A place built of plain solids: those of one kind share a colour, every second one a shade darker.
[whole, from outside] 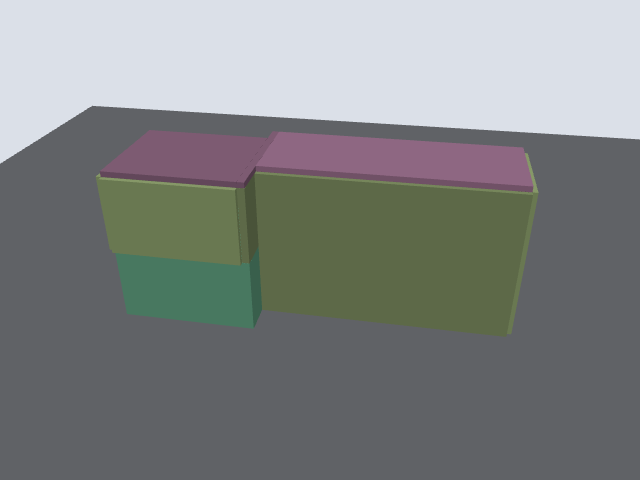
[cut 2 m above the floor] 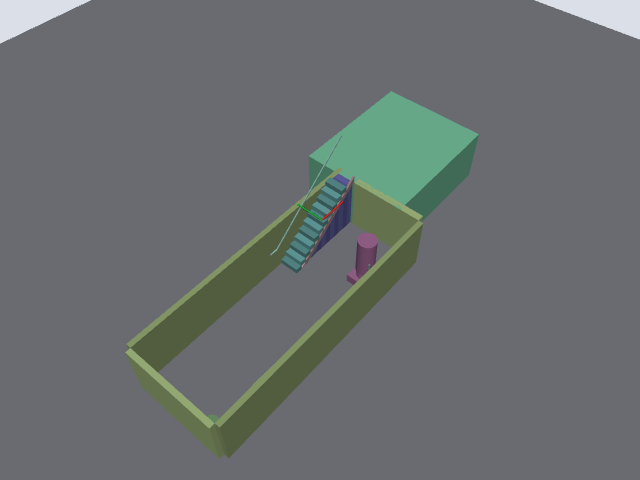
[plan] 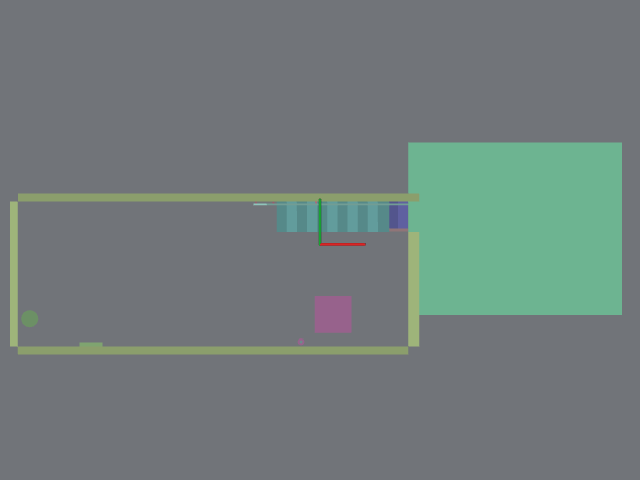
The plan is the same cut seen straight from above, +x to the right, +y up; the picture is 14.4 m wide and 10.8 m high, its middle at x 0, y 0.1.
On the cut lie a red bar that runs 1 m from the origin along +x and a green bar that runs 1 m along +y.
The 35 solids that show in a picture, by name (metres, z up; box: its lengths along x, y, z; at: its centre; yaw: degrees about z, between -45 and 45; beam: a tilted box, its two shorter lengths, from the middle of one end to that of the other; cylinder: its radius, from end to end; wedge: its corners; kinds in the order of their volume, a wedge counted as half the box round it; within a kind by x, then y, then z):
{
 "floor_1": {"box": [4.81, 3.88, 3.03], "at": [4.39, 0.35, 1.22]},
 "wall_1": {"box": [0.18, 3.26, 5.54], "at": [-6.89, -0.66, 2.72]},
 "wall_2": {"box": [8.78, 0.18, 5.54], "at": [-2.41, -2.39, 2.72]},
 "wall_3": {"box": [9.03, 0.18, 5.54], "at": [-2.28, 1.06, 2.72]},
 "wall_4": {"box": [0.25, 2.57, 5.54], "at": [2.11, -1.01, 2.72]},
 "wall_5": {"box": [0.25, 1.33, 2.76], "at": [2.11, 1.63, 4.11]},
 "wall_6": {"box": [4.56, 0.18, 2.76], "at": [4.52, 2.39, 4.11]},
 "wall_7": {"box": [0.18, 3.88, 2.76], "at": [6.89, 0.35, 4.11]},
 "roof_1": {"box": [8.78, 3.26, 0.2], "at": [-2.41, -0.66, 5.59]},
 "roof_2": {"box": [0.25, 4.59, 0.2], "at": [2.11, 0.0, 5.59]},
 "roof_3": {"box": [4.56, 3.88, 0.2], "at": [4.52, 0.35, 5.59]},
 "under_1": {"box": [0.23, 0.61, 1.21], "at": [0.51, 0.66, 0.55]},
 "under_2": {"box": [0.23, 0.61, 1.4], "at": [0.73, 0.66, 0.65]},
 "under_3": {"box": [0.23, 0.61, 1.6], "at": [0.96, 0.66, 0.75]},
 "under_4": {"box": [0.23, 0.61, 1.79], "at": [1.19, 0.66, 0.85]},
 "under_5": {"box": [0.23, 0.61, 1.99], "at": [1.42, 0.66, 0.94]},
 "under_6": {"box": [0.23, 0.61, 2.18], "at": [1.64, 0.66, 1.04]},
 "under_7": {"box": [0.23, 0.61, 2.38], "at": [1.87, 0.66, 1.14]},
 "plant_1": {"box": [0.83, 0.83, 0.36], "at": [0.3, -1.58, 0.13]},
 "plant_2": {"cylinder": 0.31, "from": [0.3, -1.58, 0.61], "to": [0.3, -1.58, 2.39]},
 "tread_1": {"wedge": [[-0.97, 0.28, -0.05], [-0.97, 0.28, 0.19], [-0.97, 0.97, -0.05], [-0.97, 0.97, 0.19], [-0.72, 0.28, -0.05], [-0.72, 0.28, 0.19], [-0.72, 0.97, -0.05], [-0.72, 0.97, 0.2]]},
 "tread_2": {"wedge": [[-0.75, 0.28, 0.18], [-0.75, 0.28, 0.39], [-0.75, 0.97, 0.18], [-0.75, 0.97, 0.39], [-0.49, 0.28, 0.18], [-0.49, 0.28, 0.39], [-0.49, 0.97, 0.18], [-0.49, 0.97, 0.39]]},
 "tread_3": {"wedge": [[-0.52, 0.28, 0.38], [-0.52, 0.28, 0.58], [-0.52, 0.97, 0.38], [-0.52, 0.97, 0.58], [-0.26, 0.28, 0.38], [-0.26, 0.28, 0.58], [-0.26, 0.97, 0.38], [-0.26, 0.97, 0.58]]},
 "tread_4": {"wedge": [[-0.29, 0.28, 0.57], [-0.29, 0.28, 0.78], [-0.29, 0.97, 0.57], [-0.29, 0.97, 0.78], [-0.04, 0.28, 0.57], [-0.04, 0.28, 0.78], [-0.04, 0.97, 0.57], [-0.04, 0.97, 0.78]]},
 "tread_5": {"wedge": [[-0.06, 0.28, 0.76], [-0.06, 0.28, 0.97], [-0.06, 0.97, 0.76], [-0.06, 0.97, 0.97], [0.19, 0.28, 0.76], [0.19, 0.28, 0.97], [0.19, 0.97, 0.76], [0.19, 0.97, 0.97]]},
 "tread_6": {"wedge": [[0.16, 0.28, 0.96], [0.16, 0.28, 1.17], [0.16, 0.97, 0.96], [0.16, 0.97, 1.17], [0.42, 0.28, 0.96], [0.42, 0.28, 1.17], [0.42, 0.97, 0.96], [0.42, 0.97, 1.17]]},
 "tread_7": {"wedge": [[0.39, 0.28, 1.16], [0.39, 0.28, 1.36], [0.39, 0.97, 1.16], [0.39, 0.97, 1.36], [0.65, 0.28, 1.16], [0.65, 0.28, 1.36], [0.65, 0.97, 1.16], [0.65, 0.97, 1.36]]},
 "tread_8": {"wedge": [[0.62, 0.28, 1.35], [0.62, 0.28, 1.56], [0.62, 0.97, 1.35], [0.62, 0.97, 1.56], [0.87, 0.28, 1.35], [0.87, 0.28, 1.56], [0.87, 0.97, 1.35], [0.87, 0.97, 1.56]]},
 "tread_9": {"wedge": [[0.85, 0.28, 1.54], [0.85, 0.28, 1.75], [0.85, 0.97, 1.54], [0.85, 0.97, 1.75], [1.1, 0.28, 1.54], [1.1, 0.28, 1.75], [1.1, 0.97, 1.54], [1.1, 0.97, 1.75]]},
 "tread_10": {"wedge": [[1.07, 0.28, 1.74], [1.07, 0.28, 1.95], [1.07, 0.97, 1.74], [1.07, 0.97, 1.95], [1.33, 0.28, 1.74], [1.33, 0.28, 1.95], [1.33, 0.97, 1.74], [1.33, 0.97, 1.95]]},
 "tread_11": {"wedge": [[1.3, 0.28, 1.94], [1.3, 0.28, 2.14], [1.3, 0.97, 1.94], [1.3, 0.97, 2.14], [1.56, 0.28, 1.94], [1.56, 0.28, 2.14], [1.56, 0.97, 1.94], [1.56, 0.97, 2.14]]},
 "string_1": {"wedge": [[-0.48, 0.29, -0.05], [-0.48, 0.29, 0.19], [-0.48, 0.36, -0.05], [-0.48, 0.36, 0.19], [1.98, 0.29, 2.06], [1.98, 0.29, 2.3], [1.98, 0.36, 2.06], [1.98, 0.36, 2.3]]},
 "guard_rail_1": {"wedge": [[-1.2, 0.88, 0.94], [-1.2, 0.88, 0.99], [-1.2, 0.92, 0.94], [-1.2, 0.92, 0.99], [1.98, 0.88, 3.67], [1.98, 0.88, 3.72], [1.98, 0.92, 3.67], [1.98, 0.92, 3.72]]},
 "bin_1": {"cylinder": 0.19, "from": [-6.53, -1.67, 0.0], "to": [-6.53, -1.67, 0.75]},
 "cabinet_1": {"box": [0.52, 0.09, 0.7], "at": [-5.15, -2.25, 1.47]}
}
